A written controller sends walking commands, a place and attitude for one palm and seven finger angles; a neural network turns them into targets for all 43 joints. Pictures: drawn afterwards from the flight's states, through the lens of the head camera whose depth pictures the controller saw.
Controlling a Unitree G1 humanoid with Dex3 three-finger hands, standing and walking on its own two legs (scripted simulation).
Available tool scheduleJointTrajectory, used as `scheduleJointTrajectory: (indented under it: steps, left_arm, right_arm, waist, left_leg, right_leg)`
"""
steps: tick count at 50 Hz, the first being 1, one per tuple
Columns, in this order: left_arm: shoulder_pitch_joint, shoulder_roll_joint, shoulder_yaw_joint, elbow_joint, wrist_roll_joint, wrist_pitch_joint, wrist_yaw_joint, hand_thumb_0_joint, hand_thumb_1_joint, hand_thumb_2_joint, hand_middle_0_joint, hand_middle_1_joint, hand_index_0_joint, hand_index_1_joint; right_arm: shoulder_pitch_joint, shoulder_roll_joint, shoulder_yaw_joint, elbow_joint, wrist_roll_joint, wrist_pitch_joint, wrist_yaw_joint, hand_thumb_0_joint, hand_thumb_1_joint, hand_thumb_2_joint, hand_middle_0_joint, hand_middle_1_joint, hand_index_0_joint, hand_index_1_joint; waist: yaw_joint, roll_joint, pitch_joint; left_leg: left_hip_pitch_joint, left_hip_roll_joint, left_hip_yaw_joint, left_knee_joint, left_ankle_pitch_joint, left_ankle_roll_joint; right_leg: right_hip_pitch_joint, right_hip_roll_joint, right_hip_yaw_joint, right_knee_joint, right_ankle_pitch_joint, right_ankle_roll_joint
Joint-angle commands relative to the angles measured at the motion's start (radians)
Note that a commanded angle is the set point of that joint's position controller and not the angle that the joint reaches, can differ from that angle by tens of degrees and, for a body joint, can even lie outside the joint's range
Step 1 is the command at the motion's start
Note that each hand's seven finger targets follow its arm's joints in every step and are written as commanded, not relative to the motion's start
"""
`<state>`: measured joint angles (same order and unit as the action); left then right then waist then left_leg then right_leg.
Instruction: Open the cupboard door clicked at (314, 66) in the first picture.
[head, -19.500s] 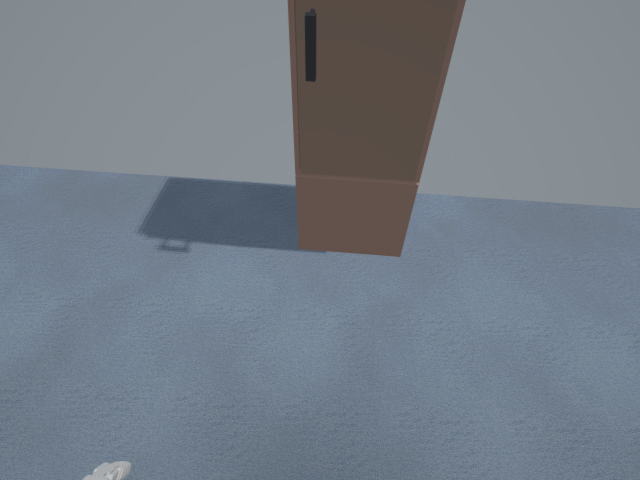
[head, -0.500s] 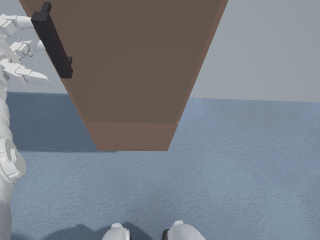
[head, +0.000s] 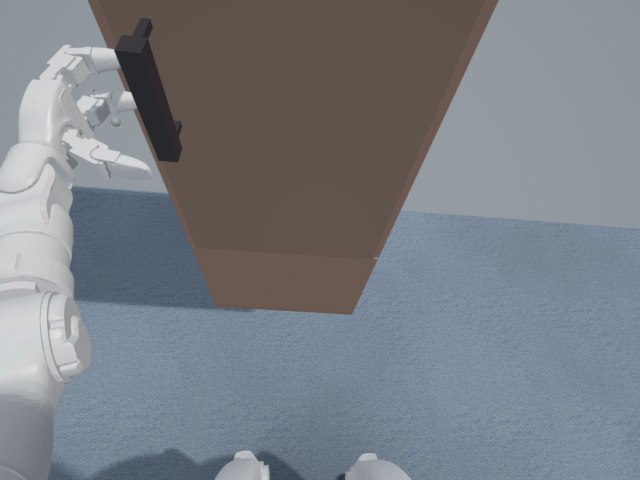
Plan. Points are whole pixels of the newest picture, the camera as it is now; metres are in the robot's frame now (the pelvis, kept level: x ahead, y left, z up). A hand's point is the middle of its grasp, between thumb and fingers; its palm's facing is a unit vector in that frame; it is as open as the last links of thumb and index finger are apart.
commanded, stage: slide the fingers in behind the handle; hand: left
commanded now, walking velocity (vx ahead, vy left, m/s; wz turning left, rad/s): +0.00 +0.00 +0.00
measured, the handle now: (158, 95) +0.55 +0.17 +0.13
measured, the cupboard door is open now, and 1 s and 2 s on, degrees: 0 0 5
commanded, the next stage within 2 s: close the thumb around the handle in 0.72 s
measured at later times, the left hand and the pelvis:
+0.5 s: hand (168, 120) +0.50 +0.16 +0.13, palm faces -0.07 -1.00 +0.01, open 13.8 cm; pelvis -0.01 -0.02 +0.00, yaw +0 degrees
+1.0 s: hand (166, 118) +0.50 +0.16 +0.13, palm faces -0.09 -1.00 +0.00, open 12.8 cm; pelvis -0.02 -0.02 +0.00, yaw +0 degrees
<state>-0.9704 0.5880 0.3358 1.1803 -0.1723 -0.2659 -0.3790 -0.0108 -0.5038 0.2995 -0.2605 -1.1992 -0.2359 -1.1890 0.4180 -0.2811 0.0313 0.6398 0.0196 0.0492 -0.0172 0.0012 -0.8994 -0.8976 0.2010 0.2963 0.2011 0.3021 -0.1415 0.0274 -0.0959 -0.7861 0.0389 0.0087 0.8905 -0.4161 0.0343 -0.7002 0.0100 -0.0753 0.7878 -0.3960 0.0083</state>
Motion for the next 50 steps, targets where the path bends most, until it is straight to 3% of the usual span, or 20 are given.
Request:
scheduleJointTrajectory:
  steps: [1, 2, 5, 6, 10, 14, 19, 21, 24, 26, 28, 30, 31, 32, 33, 38, 41, 45, 48, 50]
  left_arm:
    - [-0.523, 0.086, -0.042, -0.284, -0.004, -0.08, -0.025, 0.0, -0.5, 0.3, -0.3, -1.2, -0.3, -1.2]
    - [-0.521, 0.042, -0.076, -0.268, -0.004, -0.076, -0.019, 0.0, -0.5, 0.3, -0.3, -1.2, -0.3, -1.2]
    - [-0.55, 0.045, -0.065, -0.256, -0.006, -0.077, 0.007, 0.0, -0.5, 0.3, -0.3, -1.2, -0.3, -1.2]
    - [-0.546, 0.1, -0.013, -0.259, 0.001, -0.08, 0.018, 0.0, -0.5, 0.3, -0.3, -1.2, -0.3, -1.2]
    - [-0.545, 0.18, 0.059, -0.236, 0.015, -0.085, 0.072, 0.0, -0.5, 0.3, -0.3, -1.2, -0.3, -1.2]
    - [-0.539, 0.076, -0.041, -0.264, 0.057, -0.119, 0.087, 0.0, -0.5, 0.3, -0.3, -1.2, -0.3, -1.2]
    - [-0.535, 0.122, 0.007, -0.132, 0.022, -0.071, 0.071, 0.0, -0.5, 0.3, -0.3, -1.2, -0.3, -1.2]
    - [-0.526, 0.211, 0.07, -0.118, 0.035, -0.067, 0.074, 0.0, -0.5, 0.3, -0.3, -1.2, -0.3, -1.2]
    - [-0.552, 0.159, 0.01, -0.148, 0.049, -0.084, 0.072, 0.0, -0.5, 0.3, -0.3, -1.2, -0.3, -1.2]
    - [-0.509, 0.204, 0.053, -0.135, 0.049, -0.099, 0.071, 0.0, -0.5, 0.3, -0.3, -1.2, -0.3, -1.2]
    - [-0.53, 0.216, 0.047, -0.136, 0.047, -0.098, 0.06, 0.0, -0.5, 0.3, -0.3, -1.2, -0.3, -1.2]
    - [-0.543, 0.18, 0.027, -0.146, 0.033, -0.099, 0.049, 0.0, -0.5, 0.3, -0.3, -1.2, -0.3, -1.2]
    - [-0.526, 0.234, 0.062, -0.137, 0.04, -0.098, 0.046, 0.0, -0.5, 0.3, -0.3, -1.2, -0.3, -1.2]
    - [-0.541, 0.214, 0.036, -0.137, 0.037, -0.092, 0.04, 0.0, -0.5, 0.3, -0.3, -1.2, -0.3, -1.2]
    - [-0.546, 0.254, 0.066, -0.128, 0.036, -0.087, 0.041, 0.0, -0.5, 0.3, -0.3, -1.2, -0.3, -1.2]
    - [-0.557, 0.229, 0.035, -0.108, 0.046, -0.073, 0.041, 0.0, -0.5, 0.3, -0.3, -1.2, -0.3, -1.2]
    - [-0.55, 0.244, 0.049, -0.128, 0.045, -0.078, 0.042, 0.0, -0.5, 0.3, -0.3, -1.2, -0.3, -1.2]
    - [-0.584, 0.18, 0.001, -0.125, 0.038, -0.072, 0.044, 0.0, -0.276, 0.396, -0.316, -1.224, -0.316, -1.224]
    - [-0.558, 0.224, 0.035, -0.097, 0.046, -0.063, 0.051, 0.0, -0.108, 0.468, -0.328, -1.242, -0.328, -1.242]
    - [-0.595, 0.168, -0.005, -0.127, 0.043, -0.069, 0.051, 0.0, 0.004, 0.516, -0.336, -1.254, -0.336, -1.254]
  right_arm:
    - [0.157, -0.186, -0.076, -0.028, -0.007, -0.023, -0.011, 0.0, -0.9, -0.9, 0.2, 0.3, 0.2, 0.3]
    - [0.15, -0.181, -0.073, -0.03, -0.006, -0.023, -0.008, 0.0, -0.9, -0.9, 0.2, 0.3, 0.2, 0.3]
    - [0.15, -0.18, -0.07, -0.021, -0.008, -0.03, -0.01, 0.0, -0.9, -0.9, 0.2, 0.3, 0.2, 0.3]
    - [0.149, -0.184, -0.073, -0.024, -0.007, -0.032, -0.011, 0.0, -0.9, -0.9, 0.2, 0.3, 0.2, 0.3]
    - [0.149, -0.18, -0.062, -0.034, -0.01, -0.038, -0.01, 0.0, -0.9, -0.9, 0.2, 0.3, 0.2, 0.3]
    - [0.128, -0.163, -0.062, -0.046, -0.011, -0.045, 0.002, 0.0, -0.9, -0.9, 0.2, 0.3, 0.2, 0.3]
    - [0.139, -0.184, -0.06, -0.047, 0.0, -0.043, -0.011, 0.0, -0.9, -0.9, 0.2, 0.3, 0.2, 0.3]
    - [0.146, -0.187, -0.055, -0.052, 0.001, -0.044, -0.02, 0.0, -0.9, -0.9, 0.2, 0.3, 0.2, 0.3]
    - [0.141, -0.174, -0.054, -0.053, 0.0, -0.049, -0.021, 0.0, -0.9, -0.9, 0.2, 0.3, 0.2, 0.3]
    - [0.149, -0.179, -0.055, -0.055, -0.002, -0.049, -0.022, 0.0, -0.9, -0.9, 0.2, 0.3, 0.2, 0.3]
    - [0.15, -0.182, -0.054, -0.054, 0.0, -0.046, -0.027, 0.0, -0.9, -0.9, 0.2, 0.3, 0.2, 0.3]
    - [0.152, -0.177, -0.054, -0.057, 0.001, -0.05, -0.027, 0.0, -0.9, -0.9, 0.2, 0.3, 0.2, 0.3]
    - [0.155, -0.184, -0.055, -0.053, 0.002, -0.048, -0.03, 0.0, -0.9, -0.9, 0.2, 0.3, 0.2, 0.3]
    - [0.15, -0.183, -0.054, -0.055, 0.005, -0.048, -0.031, 0.0, -0.9, -0.9, 0.2, 0.3, 0.2, 0.3]
    - [0.157, -0.188, -0.053, -0.049, 0.005, -0.047, -0.033, 0.0, -0.9, -0.9, 0.2, 0.3, 0.2, 0.3]
    - [0.163, -0.187, -0.053, -0.045, 0.006, -0.05, -0.036, 0.0, -0.9, -0.9, 0.2, 0.3, 0.2, 0.3]
    - [0.172, -0.187, -0.057, -0.046, 0.004, -0.051, -0.036, 0.0, -0.9, -0.9, 0.2, 0.3, 0.2, 0.3]
    - [0.174, -0.184, -0.056, -0.038, 0.002, -0.05, -0.031, 0.0, -0.9, -0.9, 0.2, 0.3, 0.2, 0.3]
    - [0.175, -0.191, -0.055, -0.041, 0.003, -0.048, -0.03, 0.0, -0.9, -0.9, 0.2, 0.3, 0.2, 0.3]
    - [0.178, -0.183, -0.057, -0.038, 0.0, -0.052, -0.028, 0.0, -0.9, -0.9, 0.2, 0.3, 0.2, 0.3]
  waist:
    - [-0.063, 0.174, -0.461]
    - [-0.071, 0.172, -0.445]
    - [-0.074, 0.137, -0.398]
    - [-0.06, 0.14, -0.429]
    - [-0.041, 0.102, -0.425]
    - [-0.05, 0.165, -0.433]
    - [-0.071, 0.013, -0.359]
    - [-0.05, 0.031, -0.387]
    - [-0.066, 0.059, -0.362]
    - [-0.049, 0.041, -0.391]
    - [-0.057, 0.052, -0.384]
    - [-0.063, 0.062, -0.393]
    - [-0.051, 0.064, -0.405]
    - [-0.066, 0.069, -0.397]
    - [-0.061, 0.056, -0.39]
    - [-0.074, 0.076, -0.369]
    - [-0.067, 0.083, -0.427]
    - [-0.087, 0.089, -0.375]
    - [-0.08, 0.063, -0.375]
    - [-0.09, 0.096, -0.381]
  left_leg:
    - [0.589, 0.012, -0.116, -0.064, 0.581, -0.022]
    - [0.583, 0.009, -0.114, -0.065, 0.564, -0.02]
    - [0.536, 0.002, -0.115, -0.078, 0.495, -0.016]
    - [0.544, 0.004, -0.112, -0.079, 0.508, -0.018]
    - [0.465, -0.012, -0.092, -0.08, 0.473, -0.009]
    - [0.509, -0.008, -0.095, -0.073, 0.472, -0.019]
    - [0.373, -0.019, -0.065, -0.103, 0.311, 0.003]
    - [0.348, -0.025, -0.056, -0.101, 0.319, 0.006]
    - [0.345, -0.026, -0.05, -0.095, 0.301, 0.007]
    - [0.333, -0.027, -0.047, -0.09, 0.302, 0.008]
    - [0.312, -0.028, -0.042, -0.094, 0.28, 0.009]
    - [0.319, -0.033, -0.038, -0.092, 0.279, 0.012]
    - [0.314, -0.029, -0.039, -0.093, 0.278, 0.009]
    - [0.306, -0.031, -0.034, -0.092, 0.259, 0.013]
    - [0.288, -0.03, -0.035, -0.092, 0.246, 0.014]
    - [0.288, -0.028, -0.04, -0.093, 0.232, 0.013]
    - [0.318, -0.028, -0.04, -0.086, 0.274, 0.014]
    - [0.33, -0.026, -0.049, -0.087, 0.27, 0.012]
    - [0.304, -0.025, -0.047, -0.088, 0.265, 0.012]
    - [0.348, -0.024, -0.054, -0.086, 0.297, 0.01]
  right_leg:
    - [-0.054, 0.058, 0.009, -0.064, 0.325, -0.031]
    - [-0.064, 0.058, 0.007, -0.066, 0.317, -0.031]
    - [-0.049, 0.055, 0.002, -0.068, 0.29, -0.036]
    - [-0.034, 0.055, 0.008, -0.062, 0.306, -0.034]
    - [0.038, 0.05, 0.015, -0.055, 0.335, -0.032]
    - [-0.013, 0.051, 0.017, -0.054, 0.311, -0.031]
    - [0.063, 0.051, 0.033, -0.083, 0.285, -0.022]
    - [0.102, 0.045, 0.043, -0.075, 0.311, -0.023]
    - [0.074, 0.042, 0.05, -0.087, 0.299, -0.017]
    - [0.106, 0.044, 0.055, -0.083, 0.309, -0.018]
    - [0.114, 0.041, 0.061, -0.086, 0.303, -0.018]
    - [0.122, 0.043, 0.064, -0.09, 0.308, -0.019]
    - [0.128, 0.042, 0.064, -0.088, 0.306, -0.018]
    - [0.123, 0.041, 0.069, -0.096, 0.297, -0.014]
    - [0.132, 0.041, 0.073, -0.1, 0.289, -0.015]
    - [0.091, 0.041, 0.066, -0.101, 0.254, -0.014]
    - [0.11, 0.042, 0.07, -0.095, 0.291, -0.014]
    - [0.058, 0.045, 0.054, -0.096, 0.263, -0.017]
    - [0.071, 0.044, 0.06, -0.097, 0.267, -0.014]
    - [0.043, 0.046, 0.05, -0.089, 0.277, -0.019]
